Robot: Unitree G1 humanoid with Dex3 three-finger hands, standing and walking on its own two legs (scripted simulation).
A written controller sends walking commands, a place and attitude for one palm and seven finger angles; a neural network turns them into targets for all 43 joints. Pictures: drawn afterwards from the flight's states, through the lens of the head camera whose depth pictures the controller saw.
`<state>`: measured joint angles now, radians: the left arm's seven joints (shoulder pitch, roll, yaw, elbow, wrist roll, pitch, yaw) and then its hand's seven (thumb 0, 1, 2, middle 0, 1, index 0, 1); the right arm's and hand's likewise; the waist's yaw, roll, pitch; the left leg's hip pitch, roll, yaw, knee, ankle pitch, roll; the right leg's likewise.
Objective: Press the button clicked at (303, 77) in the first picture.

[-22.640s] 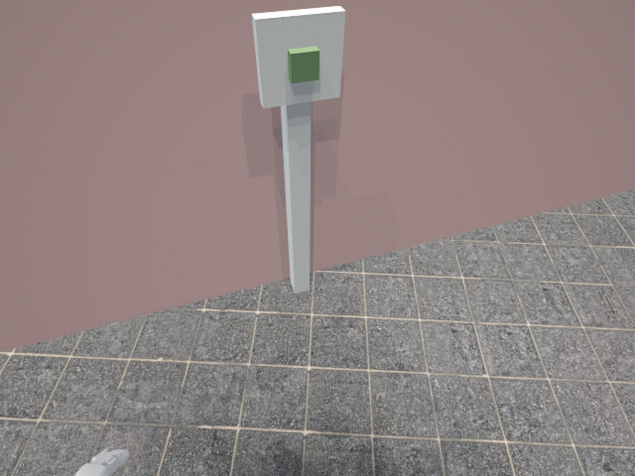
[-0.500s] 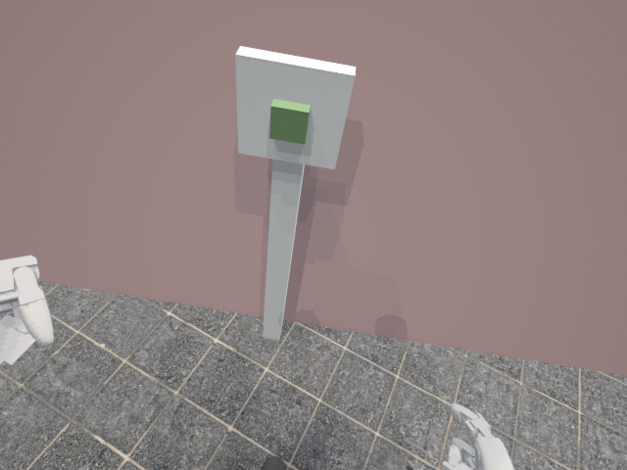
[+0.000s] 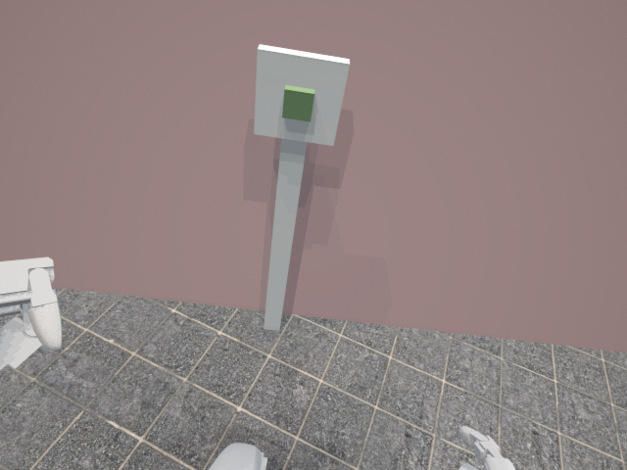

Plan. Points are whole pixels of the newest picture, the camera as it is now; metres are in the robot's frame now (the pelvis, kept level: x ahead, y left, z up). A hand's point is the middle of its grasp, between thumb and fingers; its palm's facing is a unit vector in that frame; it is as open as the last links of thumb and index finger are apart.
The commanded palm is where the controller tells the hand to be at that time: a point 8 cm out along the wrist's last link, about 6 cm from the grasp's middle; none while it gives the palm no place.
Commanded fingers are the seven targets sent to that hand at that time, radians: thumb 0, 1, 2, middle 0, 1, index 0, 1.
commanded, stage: stop stepping back and stand still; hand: left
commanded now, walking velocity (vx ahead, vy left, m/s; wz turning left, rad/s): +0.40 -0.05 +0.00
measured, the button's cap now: (298, 103) +0.77 +0.08 +0.15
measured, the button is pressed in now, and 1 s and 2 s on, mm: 0 0 0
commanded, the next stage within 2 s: let the arm hang, fingers relaxed in 1.36 s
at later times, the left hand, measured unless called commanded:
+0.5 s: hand out of the picture +0.04 +0.26 +0.21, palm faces +0.46 -0.74 -0.49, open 3.1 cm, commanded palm -0.01 +0.31 +0.20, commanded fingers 0.00 0.90 0.90 -1.30 -1.50 -1.30 -1.50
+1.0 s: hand out of the picture +0.09 +0.26 +0.20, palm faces +0.39 -0.74 -0.55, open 3.1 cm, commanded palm +0.03 +0.31 +0.20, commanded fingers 0.00 0.90 0.90 -1.30 -1.50 -1.30 -1.50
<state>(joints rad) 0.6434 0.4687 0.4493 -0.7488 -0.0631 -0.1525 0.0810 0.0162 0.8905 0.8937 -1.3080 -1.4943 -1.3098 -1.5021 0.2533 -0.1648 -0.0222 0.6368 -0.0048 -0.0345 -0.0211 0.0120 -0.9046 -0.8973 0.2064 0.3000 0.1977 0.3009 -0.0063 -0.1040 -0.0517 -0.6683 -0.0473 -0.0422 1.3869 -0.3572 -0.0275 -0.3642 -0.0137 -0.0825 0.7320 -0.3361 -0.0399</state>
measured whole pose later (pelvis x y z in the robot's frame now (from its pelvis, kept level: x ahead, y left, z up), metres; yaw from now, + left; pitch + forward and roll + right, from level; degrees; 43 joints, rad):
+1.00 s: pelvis -0.08 +0.02 +0.02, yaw +4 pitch +1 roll +2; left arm 0.70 0.39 0.39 -0.61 -0.04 -0.26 0.15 0.01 0.89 0.89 -1.31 -1.49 -1.31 -1.50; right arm 0.22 -0.18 0.00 0.64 0.01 -0.08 -0.02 0.01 -0.90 -0.90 0.21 0.30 0.20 0.30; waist -0.01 0.02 0.04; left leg -0.38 0.01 0.02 0.83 -0.39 0.00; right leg -0.23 0.01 -0.07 0.54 -0.32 -0.08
